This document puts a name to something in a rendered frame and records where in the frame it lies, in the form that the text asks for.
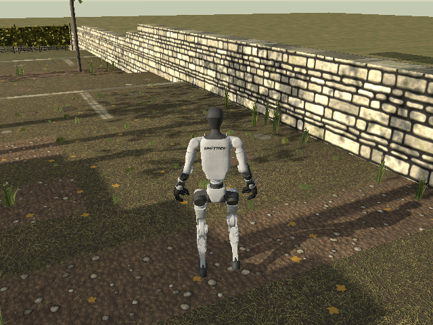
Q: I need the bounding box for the robot right hand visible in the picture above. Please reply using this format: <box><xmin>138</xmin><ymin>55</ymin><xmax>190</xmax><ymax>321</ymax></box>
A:
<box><xmin>242</xmin><ymin>186</ymin><xmax>258</xmax><ymax>200</ymax></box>

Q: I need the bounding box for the left robot forearm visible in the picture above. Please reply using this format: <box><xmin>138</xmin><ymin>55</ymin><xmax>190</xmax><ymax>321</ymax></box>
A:
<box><xmin>175</xmin><ymin>164</ymin><xmax>189</xmax><ymax>190</ymax></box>

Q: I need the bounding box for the robot right shin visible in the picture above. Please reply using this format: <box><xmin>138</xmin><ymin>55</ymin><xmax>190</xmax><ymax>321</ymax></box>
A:
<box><xmin>229</xmin><ymin>215</ymin><xmax>239</xmax><ymax>261</ymax></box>

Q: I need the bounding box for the right robot foot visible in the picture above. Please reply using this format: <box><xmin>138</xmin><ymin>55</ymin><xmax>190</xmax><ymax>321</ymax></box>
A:
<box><xmin>231</xmin><ymin>258</ymin><xmax>241</xmax><ymax>269</ymax></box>

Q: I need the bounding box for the right robot forearm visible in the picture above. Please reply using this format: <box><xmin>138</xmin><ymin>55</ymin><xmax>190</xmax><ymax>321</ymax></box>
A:
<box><xmin>242</xmin><ymin>163</ymin><xmax>256</xmax><ymax>189</ymax></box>

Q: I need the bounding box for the right robot upper arm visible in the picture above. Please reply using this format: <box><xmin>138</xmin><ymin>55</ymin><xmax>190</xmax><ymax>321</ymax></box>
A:
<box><xmin>229</xmin><ymin>136</ymin><xmax>248</xmax><ymax>173</ymax></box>

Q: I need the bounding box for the robot left hand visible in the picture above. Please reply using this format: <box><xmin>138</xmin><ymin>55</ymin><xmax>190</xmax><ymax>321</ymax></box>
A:
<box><xmin>174</xmin><ymin>187</ymin><xmax>189</xmax><ymax>202</ymax></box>

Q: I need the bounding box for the left robot upper arm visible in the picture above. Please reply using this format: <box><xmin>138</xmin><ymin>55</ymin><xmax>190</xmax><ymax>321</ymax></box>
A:
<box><xmin>183</xmin><ymin>137</ymin><xmax>202</xmax><ymax>175</ymax></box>

